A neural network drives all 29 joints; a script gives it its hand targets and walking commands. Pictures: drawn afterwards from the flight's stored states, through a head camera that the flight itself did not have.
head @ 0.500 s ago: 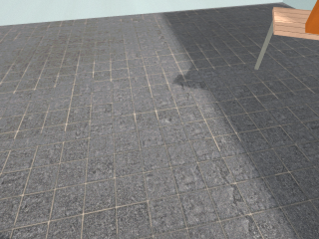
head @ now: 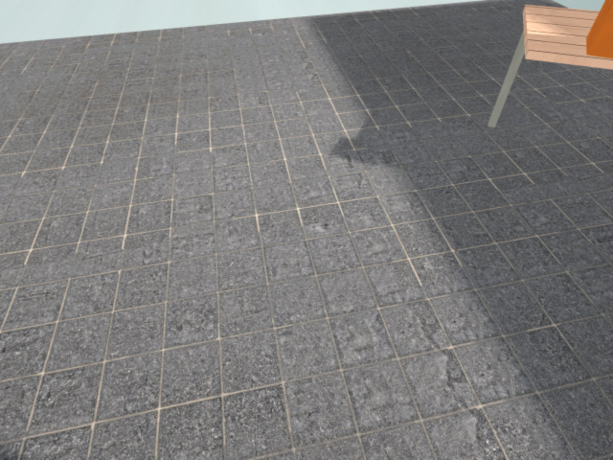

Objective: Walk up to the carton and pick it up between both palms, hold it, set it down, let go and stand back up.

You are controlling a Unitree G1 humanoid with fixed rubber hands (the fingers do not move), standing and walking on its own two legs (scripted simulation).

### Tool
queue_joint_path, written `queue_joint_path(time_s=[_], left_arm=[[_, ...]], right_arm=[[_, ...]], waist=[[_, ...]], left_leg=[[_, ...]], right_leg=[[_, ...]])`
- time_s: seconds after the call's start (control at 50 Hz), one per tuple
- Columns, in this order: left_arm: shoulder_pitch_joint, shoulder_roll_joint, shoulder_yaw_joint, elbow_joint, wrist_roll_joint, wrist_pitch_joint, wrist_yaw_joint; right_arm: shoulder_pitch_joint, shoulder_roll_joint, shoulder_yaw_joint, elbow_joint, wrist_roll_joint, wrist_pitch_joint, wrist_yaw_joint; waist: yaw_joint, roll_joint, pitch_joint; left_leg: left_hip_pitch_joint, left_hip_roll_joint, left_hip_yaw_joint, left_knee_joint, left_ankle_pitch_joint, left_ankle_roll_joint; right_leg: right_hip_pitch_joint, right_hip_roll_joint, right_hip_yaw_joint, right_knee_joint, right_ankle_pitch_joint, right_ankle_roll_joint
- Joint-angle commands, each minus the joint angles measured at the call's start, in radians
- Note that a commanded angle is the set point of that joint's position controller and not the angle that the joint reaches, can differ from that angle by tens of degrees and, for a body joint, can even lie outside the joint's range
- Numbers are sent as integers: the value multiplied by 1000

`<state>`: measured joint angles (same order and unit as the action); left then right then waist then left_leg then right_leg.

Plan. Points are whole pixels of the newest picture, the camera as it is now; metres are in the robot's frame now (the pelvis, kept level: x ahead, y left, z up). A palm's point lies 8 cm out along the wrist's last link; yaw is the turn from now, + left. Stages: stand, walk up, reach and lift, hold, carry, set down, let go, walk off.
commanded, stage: stand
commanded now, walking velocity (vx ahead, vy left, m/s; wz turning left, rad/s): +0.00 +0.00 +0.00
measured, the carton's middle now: out of the picture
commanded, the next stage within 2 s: none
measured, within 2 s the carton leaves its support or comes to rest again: neither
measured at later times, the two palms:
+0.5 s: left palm out of the picture -0.01 +0.19 -0.15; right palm out of the picture -0.01 -0.20 -0.15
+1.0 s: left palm out of the picture +0.00 +0.18 -0.15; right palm out of the picture +0.01 -0.22 -0.15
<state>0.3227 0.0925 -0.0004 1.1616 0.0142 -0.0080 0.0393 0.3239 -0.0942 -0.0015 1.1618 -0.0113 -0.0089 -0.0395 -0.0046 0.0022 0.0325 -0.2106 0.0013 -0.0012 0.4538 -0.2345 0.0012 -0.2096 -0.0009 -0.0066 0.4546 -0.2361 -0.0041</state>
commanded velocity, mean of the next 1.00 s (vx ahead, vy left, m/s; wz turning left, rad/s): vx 0.00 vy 0.00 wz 0.00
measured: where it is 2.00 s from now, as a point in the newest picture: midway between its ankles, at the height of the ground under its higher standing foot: outside the picture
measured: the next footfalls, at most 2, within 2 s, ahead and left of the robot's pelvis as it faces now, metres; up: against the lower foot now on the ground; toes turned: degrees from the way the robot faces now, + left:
none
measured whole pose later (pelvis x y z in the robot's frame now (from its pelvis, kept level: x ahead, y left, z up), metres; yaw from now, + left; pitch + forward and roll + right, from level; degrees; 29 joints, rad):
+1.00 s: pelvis +0.03 -0.02 +0.00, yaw +0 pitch -1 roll +0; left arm 0.31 0.10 0.01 1.16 0.01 -0.03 0.04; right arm 0.28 -0.10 0.00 1.18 -0.01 -0.01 -0.05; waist 0.00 0.00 0.05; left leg -0.13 0.02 -0.01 0.41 -0.27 -0.03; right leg -0.13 0.02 -0.02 0.43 -0.27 -0.03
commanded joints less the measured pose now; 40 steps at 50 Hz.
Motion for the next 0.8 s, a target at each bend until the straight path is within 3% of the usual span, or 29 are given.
queue_joint_path(time_s=[0.0,0.06,0.08,0.12,0.14,0.18,0.2,0.22,0.28,0.3,0.34,0.36,0.38,0.4,0.42,0.44,0.46,0.52,0.54,0.56,0.58,0.6,0.62,0.64,0.68,0.72,0.76,0.78], left_arm=[[81,70,5,-13,3,-3,6],[82,80,6,-13,1,2,3],[95,58,5,-14,-1,0,4],[115,83,5,-8,2,-2,5],[91,62,3,-11,-1,-4,2],[78,115,18,-14,2,-6,2],[71,57,3,-14,0,-8,3],[86,90,11,-14,-2,-11,5],[70,82,9,-14,3,-9,5],[108,99,13,0,-1,-8,4],[110,57,-3,-3,0,-10,8],[92,82,7,-6,2,-15,5],[116,86,11,-5,-3,-15,3],[78,113,14,-21,-1,-19,4],[74,110,16,-17,-1,-18,3],[81,64,3,-14,-3,-19,2],[82,57,3,-13,0,-22,3],[87,126,22,-18,0,-23,8],[82,84,14,-18,-2,-23,4],[74,112,17,-20,-1,-23,4],[65,88,13,-17,-1,-18,4],[63,67,7,-15,-5,-17,3],[99,79,10,-15,-7,-20,4],[75,91,15,-14,-5,-21,7],[99,89,12,-9,-5,-15,10],[119,89,15,-3,-3,-15,9],[104,116,24,-1,-3,-23,11],[67,115,24,-18,4,-23,6]], right_arm=[[85,-51,-7,-17,0,3,-2],[103,-77,-12,-16,-2,-4,4],[95,-70,-11,-14,0,-6,6],[77,-104,-14,-25,1,-13,-2],[87,-89,-14,-17,1,-11,1],[85,-94,-10,-24,0,-12,5],[72,-70,-13,-33,-1,-12,5],[73,-52,-4,-27,-1,-13,0],[81,-54,-12,-24,-1,-12,1],[98,-74,-9,-25,1,-13,-3],[84,-103,-19,-22,4,-6,-2],[101,-57,-14,-16,3,-4,3],[101,-58,-5,-16,2,-7,0],[86,-83,-16,-11,-1,-9,-2],[67,-76,-14,-25,0,-18,0],[77,-75,-13,-18,3,-17,-2],[90,-57,-8,-9,3,-17,-2],[89,-45,-6,0,0,-11,-2],[66,-49,-3,0,2,-11,-8],[69,-75,-12,-14,6,-13,-6],[69,-99,-20,-9,4,-15,-8],[74,-103,-23,-11,5,-12,-8],[60,-93,-18,-8,2,-12,-8],[59,-63,-12,-7,3,-10,-4],[71,-55,-10,7,4,-9,-3],[66,-54,-8,10,5,-9,-4],[68,-61,-7,7,4,-10,-9],[77,-95,-15,13,8,-10,-10]], waist=[[-3,11,93],[-7,22,75],[0,41,40],[6,10,52],[3,35,28],[-2,1,30],[-3,-12,48],[7,-18,29],[-7,-10,76],[4,-34,62],[0,26,100],[-11,-3,41],[6,11,23],[-8,-4,55],[-4,-51,33],[5,-13,49],[-8,-7,20],[0,29,8],[13,44,57],[-6,-17,56],[-6,-18,39],[-8,-55,26],[5,-48,25],[-2,-30,60],[5,16,56],[11,18,25],[6,-17,23],[-9,-30,26]], left_leg=[[-16,67,-70,-97,24,37],[-56,81,-106,-129,-37,37],[-28,75,-97,-124,-33,34],[-8,82,-97,-117,43,33],[0,72,-83,-116,23,31],[-15,74,-83,-111,38,32],[2,74,-87,-101,56,34],[10,77,-88,-100,85,39],[-25,73,-77,-93,72,33],[2,77,-81,-100,81,32],[-26,73,-72,-97,65,32],[-2,72,-73,-96,47,32],[11,72,-70,-91,67,37],[17,81,-76,-85,136,35],[37,90,-88,-76,163,39],[25,80,-68,-87,146,32],[50,84,-65,-81,170,30],[49,76,-52,-75,169,22],[30,83,-52,-76,205,21],[29,88,-67,-71,204,27],[22,86,-61,-76,164,25],[55,81,-56,-78,149,22],[56,89,-63,-76,177,25],[15,85,-58,-82,174,21],[28,78,-55,-91,153,18],[59,82,-54,-80,175,15],[35,92,-64,-81,205,21],[49,87,-62,-91,182,22]], right_leg=[[-90,-77,93,-113,-8,-32],[-32,-62,64,-88,29,-23],[-23,-65,72,-80,29,-24],[-41,-68,75,-79,73,-33],[-34,-68,74,-87,58,-30],[-21,-72,71,-88,53,-27],[-31,-76,71,-86,67,-27],[-19,-71,73,-88,88,-26],[-23,-78,76,-95,68,-29],[-35,-68,72,-97,50,-31],[-39,-83,88,-112,60,-34],[-20,-80,83,-102,41,-34],[-2,-75,81,-96,73,-33],[-20,-83,82,-98,130,-34],[-13,-76,81,-92,164,-39],[-14,-80,84,-95,152,-36],[21,-79,82,-76,180,-41],[26,-83,91,-82,172,-45],[25,-84,82,-82,210,-42],[41,-83,81,-77,247,-40],[46,-82,75,-88,207,-37],[29,-76,81,-94,172,-32],[36,-75,75,-90,220,-34],[60,-81,76,-83,236,-35],[32,-79,78,-92,181,-37],[46,-90,91,-85,225,-51],[75,-84,75,-83,264,-48],[63,-82,76,-91,247,-49]])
